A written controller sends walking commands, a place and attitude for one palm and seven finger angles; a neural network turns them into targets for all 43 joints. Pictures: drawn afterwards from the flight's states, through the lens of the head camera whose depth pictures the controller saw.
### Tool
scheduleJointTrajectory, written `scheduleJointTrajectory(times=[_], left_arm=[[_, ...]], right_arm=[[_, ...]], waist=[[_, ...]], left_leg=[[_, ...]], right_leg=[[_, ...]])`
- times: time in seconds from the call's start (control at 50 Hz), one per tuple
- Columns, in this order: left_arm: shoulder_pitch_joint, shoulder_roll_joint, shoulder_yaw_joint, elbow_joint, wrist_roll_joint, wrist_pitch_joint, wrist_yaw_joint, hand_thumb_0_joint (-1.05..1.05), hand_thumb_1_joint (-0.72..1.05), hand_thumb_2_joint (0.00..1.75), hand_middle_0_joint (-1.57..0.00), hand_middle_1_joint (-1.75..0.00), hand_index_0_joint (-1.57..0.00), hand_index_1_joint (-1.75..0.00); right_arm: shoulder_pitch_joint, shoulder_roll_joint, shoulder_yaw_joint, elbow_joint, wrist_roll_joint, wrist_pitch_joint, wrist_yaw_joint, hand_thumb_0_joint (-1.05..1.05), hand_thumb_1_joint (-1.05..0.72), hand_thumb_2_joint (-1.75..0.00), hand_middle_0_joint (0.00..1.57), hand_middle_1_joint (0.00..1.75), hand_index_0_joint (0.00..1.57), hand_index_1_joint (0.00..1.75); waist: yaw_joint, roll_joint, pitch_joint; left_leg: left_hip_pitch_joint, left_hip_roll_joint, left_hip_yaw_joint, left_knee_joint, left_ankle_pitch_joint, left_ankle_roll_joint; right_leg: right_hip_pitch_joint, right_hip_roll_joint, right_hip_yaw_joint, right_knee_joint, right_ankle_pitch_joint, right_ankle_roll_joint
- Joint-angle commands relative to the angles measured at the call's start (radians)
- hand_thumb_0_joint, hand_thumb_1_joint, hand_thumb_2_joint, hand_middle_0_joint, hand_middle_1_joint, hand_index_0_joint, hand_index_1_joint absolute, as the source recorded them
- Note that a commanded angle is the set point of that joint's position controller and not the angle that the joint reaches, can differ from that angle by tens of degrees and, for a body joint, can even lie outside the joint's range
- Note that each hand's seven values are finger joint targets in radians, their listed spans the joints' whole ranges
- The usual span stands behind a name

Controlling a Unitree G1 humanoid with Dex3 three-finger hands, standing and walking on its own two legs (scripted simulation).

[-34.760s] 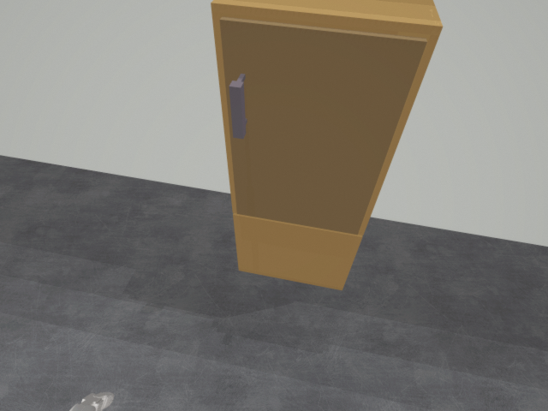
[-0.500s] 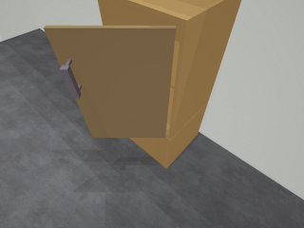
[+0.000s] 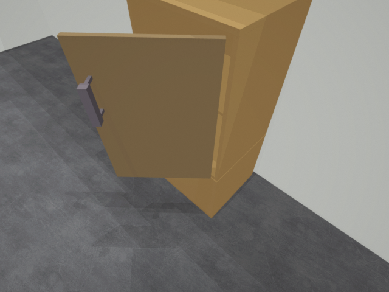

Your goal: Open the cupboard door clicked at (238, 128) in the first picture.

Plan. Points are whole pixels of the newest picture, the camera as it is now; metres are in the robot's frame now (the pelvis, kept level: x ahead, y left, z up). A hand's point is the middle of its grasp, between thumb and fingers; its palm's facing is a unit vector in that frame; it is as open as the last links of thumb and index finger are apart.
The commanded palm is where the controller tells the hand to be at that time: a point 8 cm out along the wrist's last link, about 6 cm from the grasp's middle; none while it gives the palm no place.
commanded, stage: look again from close up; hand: left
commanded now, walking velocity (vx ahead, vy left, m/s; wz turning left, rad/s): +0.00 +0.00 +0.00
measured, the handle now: (93, 101) +0.57 +0.32 +0.06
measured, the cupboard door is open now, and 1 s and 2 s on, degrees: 42 42 42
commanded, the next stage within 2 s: shuffle to correct the standing spot in 0.18 s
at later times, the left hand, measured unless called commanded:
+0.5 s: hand out of the picture +0.00 +0.19 -0.18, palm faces +0.07 -0.98 -0.19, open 7.3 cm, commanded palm none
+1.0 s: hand out of the picture +0.10 +0.23 -0.17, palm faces +0.03 -0.97 -0.23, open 7.3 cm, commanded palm none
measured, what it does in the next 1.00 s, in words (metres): steps on the spot: right foot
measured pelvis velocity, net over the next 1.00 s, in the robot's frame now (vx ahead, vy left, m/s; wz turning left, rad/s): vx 0.04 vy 0.05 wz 0.02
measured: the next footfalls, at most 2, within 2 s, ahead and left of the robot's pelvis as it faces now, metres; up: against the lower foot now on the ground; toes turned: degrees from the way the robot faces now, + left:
right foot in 0.90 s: +0.07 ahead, -0.02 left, +0.00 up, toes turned +1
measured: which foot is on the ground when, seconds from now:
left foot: down 0.00-1.00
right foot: down 0.00-0.62, up 0.64-0.88, down 0.90-1.00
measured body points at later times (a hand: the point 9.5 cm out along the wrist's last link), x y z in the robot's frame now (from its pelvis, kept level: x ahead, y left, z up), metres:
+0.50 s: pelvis +0.01 +0.02 +0.00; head +0.02 +0.02 +0.45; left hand +0.00 +0.24 -0.16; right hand +0.01 -0.21 -0.17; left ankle -0.02 +0.15 -0.74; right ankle -0.05 -0.09 -0.74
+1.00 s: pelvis +0.04 +0.05 -0.01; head +0.06 +0.03 +0.44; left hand +0.10 +0.28 -0.15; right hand +0.02 -0.15 -0.18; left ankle -0.01 +0.15 -0.74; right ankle +0.03 -0.04 -0.74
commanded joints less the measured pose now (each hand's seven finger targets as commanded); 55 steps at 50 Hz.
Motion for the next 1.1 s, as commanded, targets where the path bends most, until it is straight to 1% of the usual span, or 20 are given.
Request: scheduleJointTrajectory(times=[0.0,0.32,0.4,0.46,0.5,0.54,0.56,0.58,0.6,0.62,0.64,0.68,0.72,0.8,0.84,0.88,0.9,0.94,1.02,1.08], left_arm=[[0.065,0.123,0.021,-0.029,-0.003,-0.013,0.01,0.0,0.9,0.9,-0.2,-0.3,-0.2,-0.3],[0.087,0.113,0.026,-0.022,0.001,-0.011,0.012,0.0,0.9,0.9,-0.2,-0.3,-0.2,-0.3],[0.113,0.141,0.048,-0.025,0.002,-0.002,0.014,0.0,0.9,0.9,-0.2,-0.3,-0.2,-0.3],[0.128,0.163,0.062,-0.032,0.004,0.003,0.018,0.0,0.9,0.9,-0.2,-0.3,-0.2,-0.3],[0.122,0.163,0.071,-0.042,0.008,0.004,0.021,0.0,0.9,0.9,-0.2,-0.3,-0.2,-0.3],[0.098,0.157,0.078,-0.059,0.01,0.011,0.022,0.0,0.9,0.9,-0.2,-0.3,-0.2,-0.3],[0.081,0.141,0.077,-0.068,0.011,0.015,0.021,0.0,0.9,0.9,-0.2,-0.3,-0.2,-0.3],[0.066,0.113,0.072,-0.083,0.011,0.02,0.018,0.0,0.9,0.9,-0.2,-0.3,-0.2,-0.3],[0.043,0.074,0.066,-0.1,0.011,0.025,0.016,0.0,0.9,0.9,-0.2,-0.3,-0.2,-0.3],[0.002,0.053,0.057,-0.122,0.016,0.027,0.018,0.0,0.9,0.9,-0.2,-0.3,-0.2,-0.3],[-0.021,0.057,0.056,-0.135,0.016,0.028,0.019,0.0,0.9,0.9,-0.2,-0.3,-0.2,-0.3],[-0.023,0.047,0.058,-0.136,0.011,0.025,0.014,0.0,0.9,0.9,-0.2,-0.3,-0.2,-0.3],[0.002,0.023,0.05,-0.131,0.011,0.028,0.006,0.0,0.9,0.9,-0.2,-0.3,-0.2,-0.3],[0.037,0.005,0.037,-0.115,0.004,0.018,0.008,0.0,0.9,0.9,-0.2,-0.3,-0.2,-0.3],[0.08,0.045,0.042,-0.092,0.005,-0.003,0.01,0.0,0.9,0.9,-0.2,-0.3,-0.2,-0.3],[0.102,0.117,0.042,-0.071,0.003,-0.021,0.018,0.0,0.9,0.9,-0.2,-0.3,-0.2,-0.3],[0.076,0.135,0.037,-0.069,-0.003,-0.017,0.015,0.0,0.9,0.9,-0.2,-0.3,-0.2,-0.3],[0.03,0.096,0.032,-0.072,-0.004,-0.014,0.02,0.0,0.9,0.9,-0.2,-0.3,-0.2,-0.3],[0.018,0.066,0.025,-0.075,-0.008,-0.01,0.023,0.0,0.9,0.9,-0.2,-0.3,-0.2,-0.3],[0.029,0.072,0.024,-0.059,-0.009,-0.009,0.022,0.0,0.9,0.9,-0.2,-0.3,-0.2,-0.3]], right_arm=[[0.052,-0.093,-0.019,-0.032,-0.001,-0.011,-0.007,0.0,-0.9,-0.9,0.2,0.3,0.2,0.3],[0.075,-0.081,-0.022,-0.022,-0.002,-0.008,-0.006,0.0,-0.9,-0.9,0.2,0.3,0.2,0.3],[0.069,-0.074,-0.027,-0.051,-0.005,0.005,0.001,0.0,-0.9,-0.9,0.2,0.3,0.2,0.3],[0.049,-0.067,-0.033,-0.079,-0.006,0.014,0.004,0.0,-0.9,-0.9,0.2,0.3,0.2,0.3],[0.055,-0.066,-0.037,-0.091,-0.005,0.015,0.005,0.0,-0.9,-0.9,0.2,0.3,0.2,0.3],[0.096,-0.063,-0.04,-0.088,-0.006,0.013,0.007,0.0,-0.9,-0.9,0.2,0.3,0.2,0.3],[0.14,-0.073,-0.04,-0.078,-0.007,0.008,0.008,0.0,-0.9,-0.9,0.2,0.3,0.2,0.3],[0.188,-0.107,-0.047,-0.067,-0.012,0.003,0.006,0.0,-0.9,-0.9,0.2,0.3,0.2,0.3],[0.231,-0.148,-0.056,-0.06,-0.018,0.002,0.003,0.0,-0.9,-0.9,0.2,0.3,0.2,0.3],[0.269,-0.147,-0.056,-0.055,-0.015,0.004,-0.003,0.0,-0.9,-0.9,0.2,0.3,0.2,0.3],[0.274,-0.136,-0.053,-0.061,-0.013,0.003,-0.008,0.0,-0.9,-0.9,0.2,0.3,0.2,0.3],[0.202,-0.117,-0.045,-0.097,-0.016,0.001,-0.007,0.0,-0.9,-0.9,0.2,0.3,0.2,0.3],[0.142,-0.111,-0.043,-0.12,-0.02,-0.001,-0.006,0.0,-0.9,-0.9,0.2,0.3,0.2,0.3],[0.133,-0.118,-0.043,-0.109,-0.016,-0.017,-0.013,0.0,-0.9,-0.9,0.2,0.3,0.2,0.3],[0.119,-0.114,-0.044,-0.094,-0.006,-0.025,-0.015,0.0,-0.9,-0.9,0.2,0.3,0.2,0.3],[0.139,-0.054,-0.032,-0.09,0.009,-0.025,-0.009,0.0,-0.9,-0.9,0.2,0.3,0.2,0.3],[0.163,-0.033,-0.032,-0.077,0.007,-0.017,-0.006,0.0,-0.9,-0.9,0.2,0.3,0.2,0.3],[0.171,-0.009,-0.028,-0.04,0.001,0.0,-0.009,0.0,-0.9,-0.9,0.2,0.3,0.2,0.3],[0.164,-0.023,-0.022,-0.006,-0.005,-0.018,-0.014,0.0,-0.9,-0.9,0.2,0.3,0.2,0.3],[0.147,-0.028,-0.019,0.0,-0.003,-0.02,-0.018,0.0,-0.9,-0.9,0.2,0.3,0.2,0.3]], waist=[[0.003,-0.008,0.012],[0.011,0.003,0.014],[0.027,-0.063,0.036],[0.037,-0.133,0.078],[0.034,-0.154,0.092],[0.01,-0.115,0.096],[-0.007,-0.068,0.076],[-0.022,0.057,0.054],[-0.035,0.225,0.037],[-0.052,0.283,0.052],[-0.054,0.236,0.05],[-0.024,0.14,0.049],[0.006,0.092,0.033],[0.017,0.061,-0.019],[0.043,-0.009,-0.06],[0.015,-0.167,-0.092],[-0.006,-0.158,-0.058],[-0.019,-0.197,-0.003],[0.0,0.024,0.001],[0.006,0.042,-0.012]], left_leg=[[0.026,0.048,-0.039,-0.036,0.206,0.055],[0.012,0.035,-0.03,-0.02,0.176,0.057],[-0.092,-0.007,0.01,0.058,0.044,0.044],[-0.163,-0.022,0.032,0.145,-0.058,0.038],[-0.171,-0.018,0.026,0.153,-0.093,0.038],[-0.087,-0.011,0.034,0.079,-0.023,0.044],[-0.007,0.003,0.022,0.037,0.082,0.054],[0.057,0.06,-0.052,0.008,0.224,0.086],[0.111,0.163,-0.187,-0.056,0.329,0.164],[0.144,0.22,-0.256,-0.116,0.419,0.241],[0.149,0.24,-0.277,-0.117,0.473,0.285],[0.086,0.223,-0.236,-0.098,0.475,0.301],[0.028,0.187,-0.174,-0.105,0.45,0.281],[0.027,0.166,-0.137,-0.056,0.544,0.24],[0.012,0.121,-0.102,0.018,0.443,0.167],[-0.106,0.011,-0.023,0.052,0.027,0.075],[-0.094,-0.021,-0.019,0.028,-0.075,0.062],[-0.031,0.0,-0.017,0.015,0.02,0.057],[0.026,0.059,-0.058,-0.063,0.361,0.074],[0.043,0.067,-0.059,-0.07,0.356,0.075]], right_leg=[[-0.046,-0.123,0.086,-0.088,0.324,-0.001],[-0.032,-0.134,0.094,-0.075,0.293,-0.012],[-0.003,-0.208,0.169,-0.098,0.21,-0.053],[-0.004,-0.287,0.237,-0.122,0.268,-0.099],[-0.019,-0.31,0.243,-0.105,0.314,-0.117],[-0.093,-0.289,0.192,-0.056,0.272,-0.1],[-0.133,-0.236,0.13,0.008,0.231,-0.075],[-0.181,-0.15,0.04,0.121,0.122,-0.038],[-0.275,-0.067,-0.067,0.275,-0.116,0.001],[-0.38,-0.04,-0.061,0.445,-0.314,0.013],[-0.432,-0.062,-0.019,0.566,-0.329,0.006],[-0.419,-0.098,-0.008,0.613,-0.281,-0.003],[-0.34,-0.099,-0.026,0.538,-0.228,0.004],[-0.171,-0.078,-0.024,0.22,-0.053,0.027],[-0.022,-0.09,0.001,-0.027,0.181,0.029],[0.096,-0.284,0.209,-0.031,0.571,-0.049],[0.047,-0.327,0.203,-0.024,0.609,-0.09],[-0.037,-0.25,0.146,-0.018,0.587,-0.077],[-0.023,-0.153,0.067,0.016,0.488,-0.024],[-0.007,-0.148,0.066,-0.012,0.436,-0.017]])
